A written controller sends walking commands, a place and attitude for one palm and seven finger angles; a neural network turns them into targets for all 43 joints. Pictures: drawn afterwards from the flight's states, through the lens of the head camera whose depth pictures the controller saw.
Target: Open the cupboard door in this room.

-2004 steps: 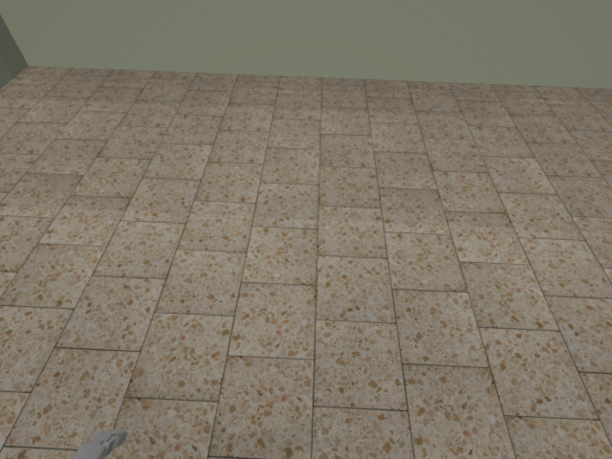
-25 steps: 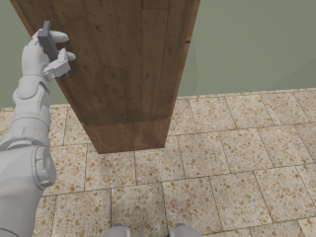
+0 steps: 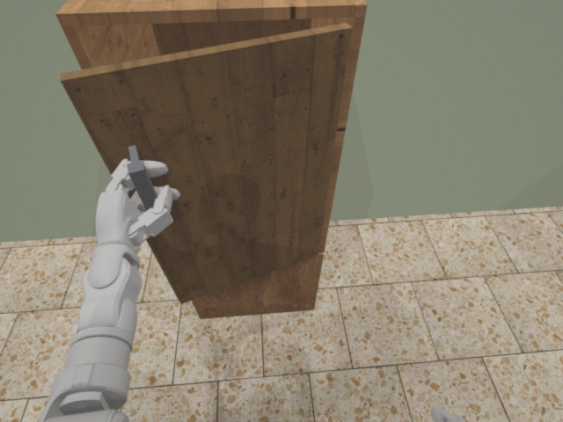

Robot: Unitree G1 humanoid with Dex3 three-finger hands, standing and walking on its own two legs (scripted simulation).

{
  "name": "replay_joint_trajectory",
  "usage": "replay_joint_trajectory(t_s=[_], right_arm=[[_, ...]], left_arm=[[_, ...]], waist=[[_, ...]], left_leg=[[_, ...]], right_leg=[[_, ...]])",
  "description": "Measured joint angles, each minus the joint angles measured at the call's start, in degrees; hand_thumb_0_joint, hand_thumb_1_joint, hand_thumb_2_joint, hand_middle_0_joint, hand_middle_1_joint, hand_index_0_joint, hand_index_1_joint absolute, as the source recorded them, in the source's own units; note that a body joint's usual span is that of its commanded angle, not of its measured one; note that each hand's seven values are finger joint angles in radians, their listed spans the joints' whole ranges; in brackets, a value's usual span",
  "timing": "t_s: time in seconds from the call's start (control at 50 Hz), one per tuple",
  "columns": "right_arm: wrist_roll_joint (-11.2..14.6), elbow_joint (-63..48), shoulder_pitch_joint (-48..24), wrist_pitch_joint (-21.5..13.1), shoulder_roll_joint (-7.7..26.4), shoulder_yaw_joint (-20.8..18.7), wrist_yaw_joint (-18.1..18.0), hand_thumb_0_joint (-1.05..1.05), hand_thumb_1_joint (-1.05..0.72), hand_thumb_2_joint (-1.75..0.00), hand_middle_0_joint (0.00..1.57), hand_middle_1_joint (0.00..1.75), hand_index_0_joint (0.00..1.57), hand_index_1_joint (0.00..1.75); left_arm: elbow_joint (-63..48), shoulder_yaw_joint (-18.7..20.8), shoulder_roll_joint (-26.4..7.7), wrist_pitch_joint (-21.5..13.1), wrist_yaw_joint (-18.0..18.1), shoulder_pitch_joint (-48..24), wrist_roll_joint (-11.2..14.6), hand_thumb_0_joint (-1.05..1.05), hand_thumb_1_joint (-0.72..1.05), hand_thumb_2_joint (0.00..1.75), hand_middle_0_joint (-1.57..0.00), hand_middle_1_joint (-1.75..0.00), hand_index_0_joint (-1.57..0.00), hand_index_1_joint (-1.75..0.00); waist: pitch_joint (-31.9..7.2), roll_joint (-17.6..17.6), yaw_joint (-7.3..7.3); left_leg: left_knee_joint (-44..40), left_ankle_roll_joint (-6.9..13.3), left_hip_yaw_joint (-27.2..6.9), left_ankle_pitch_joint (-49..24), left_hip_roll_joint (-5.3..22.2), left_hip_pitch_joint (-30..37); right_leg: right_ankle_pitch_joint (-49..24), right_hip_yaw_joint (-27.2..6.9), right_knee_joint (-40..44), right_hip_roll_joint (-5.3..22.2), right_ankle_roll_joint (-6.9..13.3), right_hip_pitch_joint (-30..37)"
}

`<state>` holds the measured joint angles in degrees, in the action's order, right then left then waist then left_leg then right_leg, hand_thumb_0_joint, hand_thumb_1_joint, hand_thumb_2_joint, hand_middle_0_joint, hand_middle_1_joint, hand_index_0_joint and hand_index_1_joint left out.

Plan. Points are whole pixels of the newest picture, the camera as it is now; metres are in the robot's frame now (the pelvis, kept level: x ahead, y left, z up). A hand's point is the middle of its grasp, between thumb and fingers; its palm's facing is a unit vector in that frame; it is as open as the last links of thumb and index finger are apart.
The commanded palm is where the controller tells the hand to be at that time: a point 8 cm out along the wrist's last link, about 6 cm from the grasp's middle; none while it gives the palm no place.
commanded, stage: pull the door open along its arc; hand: left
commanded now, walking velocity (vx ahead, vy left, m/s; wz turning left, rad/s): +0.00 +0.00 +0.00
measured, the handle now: (147, 189) +0.43 +0.21 +0.10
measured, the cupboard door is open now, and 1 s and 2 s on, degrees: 18 46 48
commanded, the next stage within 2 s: open thumb and fingers to let go in 0.50 s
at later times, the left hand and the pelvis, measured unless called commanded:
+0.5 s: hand (240, 282) +0.27 +0.06 +0.10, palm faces +0.42 -0.91 -0.03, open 5.9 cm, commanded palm +0.21 +0.09 +0.10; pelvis -0.01 -0.04 +0.00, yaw +5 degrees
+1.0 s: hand (244, 283) +0.27 +0.05 +0.10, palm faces +0.42 -0.91 -0.03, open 10.1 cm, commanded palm +0.22 +0.09 +0.10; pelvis -0.01 -0.04 +0.01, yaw +5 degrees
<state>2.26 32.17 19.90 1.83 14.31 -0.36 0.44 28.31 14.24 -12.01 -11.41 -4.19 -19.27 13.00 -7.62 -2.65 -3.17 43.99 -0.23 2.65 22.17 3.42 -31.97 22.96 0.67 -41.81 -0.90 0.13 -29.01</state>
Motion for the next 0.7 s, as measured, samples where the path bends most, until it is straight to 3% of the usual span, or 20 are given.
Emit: replay_joint_trajectory(t_s=[0.06, 0.2, 0.3, 0.36, 0.44, 0.54, 0.62, 0.7], right_arm=[[-0.7, 0.0, -2.9, -1.1, -0.5, 0.1, 0.6, 0.01, -0.91, -0.90, 0.20, 0.29, 0.20, 0.30], [-3.1, -0.8, -8.4, -0.6, -2.1, 0.6, 1.6, 0.01, -0.91, -0.90, 0.20, 0.29, 0.20, 0.30], [-4.3, -0.8, -9.8, 0.7, -3.4, 1.0, 1.3, 0.01, -0.91, -0.89, 0.20, 0.29, 0.20, 0.30], [-4.7, -0.7, -9.7, 1.5, -4.0, 1.0, 1.2, 0.01, -0.91, -0.89, 0.20, 0.29, 0.20, 0.30], [-5.0, -0.4, -9.4, 2.3, -4.3, 0.9, 1.2, 0.01, -0.91, -0.89, 0.20, 0.29, 0.20, 0.30], [-4.8, 0.2, -9.2, 2.8, -3.9, 0.8, 1.1, 0.01, -0.91, -0.90, 0.20, 0.29, 0.20, 0.30], [-4.9, 1.2, -9.5, 2.7, -3.3, 1.0, 0.1, 0.01, -0.91, -0.90, 0.20, 0.29, 0.20, 0.30], [-5.2, 2.7, -10.5, 2.9, -2.9, 0.9, -0.8, 0.01, -0.91, -0.90, 0.20, 0.29, 0.20, 0.30]], left_arm=[[-6.3, -2.7, 5.7, 1.4, 8.5, 3.3, -1.6, 0.02, 0.72, 0.75, -0.37, -1.35, -0.38, -1.35], [-16.0, -11.7, 13.3, 7.1, 26.6, 8.5, -10.4, -0.01, 0.74, 0.78, -0.35, -1.35, -0.39, -1.35], [-21.9, -17.4, 17.7, 11.3, 34.5, 13.7, -13.8, -0.01, 0.74, 0.79, -0.33, -1.35, -0.40, -1.35], [-25.2, -20.9, 19.3, 12.3, 36.5, 17.9, -15.6, 0.00, 0.73, 0.77, -0.33, -1.35, -0.39, -1.35], [-28.9, -25.9, 17.9, 12.7, 37.5, 22.7, -17.4, -0.01, 0.72, 0.75, -0.35, -1.35, -0.37, -1.35], [-33.3, -29.6, 16.2, 13.5, 35.9, 27.6, -16.9, -0.01, 0.71, 0.73, -0.36, -1.34, -0.36, -1.35], [-33.4, -30.4, 15.8, 13.5, 36.2, 28.2, -15.8, 0.00, 0.71, 0.74, -0.36, -1.34, -0.37, -1.35], [-30.7, -28.8, 16.8, 13.3, 37.3, 25.2, -15.3, 0.00, 0.68, 0.77, -0.37, -1.33, -0.38, -1.35]], waist=[[0.5, 0.2, 1.15], [1.4, 0.3, 3.06], [1.6, 0.2, 3.54], [1.7, 0.2, 3.56], [2.4, 0.2, 3.19], [3.3, -0.5, 2.52], [4.0, -0.9, 2.05], [4.7, -0.8, 2.61]], left_leg=[[-0.4, -0.1, -0.5, -0.4, -0.5, 1.1], [-1.0, -0.7, -2.0, -1.3, -1.4, 2.9], [-1.9, -1.4, -3.1, -1.7, -1.5, 5.2], [-2.3, -1.8, -3.7, -1.7, -1.4, 6.6], [-2.6, -2.3, -4.4, -1.7, -1.2, 8.2], [-3.2, -2.7, -4.8, -1.8, -0.7, 10.2], [-3.8, -2.2, -5.2, -2.1, -0.7, 11.5], [-4.3, -1.9, -5.6, -2.7, -0.8, 11.7]], right_leg=[[0.2, 0.6, -0.1, 0.5, 0.1, 1.2], [0.8, 2.1, -0.9, 1.3, 0.7, 3.0], [1.0, 3.2, -0.4, 1.3, 1.3, 5.6], [1.2, 3.8, -0.1, 1.1, 1.8, 7.2], [1.6, 4.5, -0.1, 0.9, 2.4, 8.8], [1.6, 4.8, 0.6, 0.3, 2.9, 11.0], [1.5, 5.2, 1.3, 0.2, 3.2, 12.4], [1.2, 5.6, 1.5, 0.2, 3.4, 12.6]])
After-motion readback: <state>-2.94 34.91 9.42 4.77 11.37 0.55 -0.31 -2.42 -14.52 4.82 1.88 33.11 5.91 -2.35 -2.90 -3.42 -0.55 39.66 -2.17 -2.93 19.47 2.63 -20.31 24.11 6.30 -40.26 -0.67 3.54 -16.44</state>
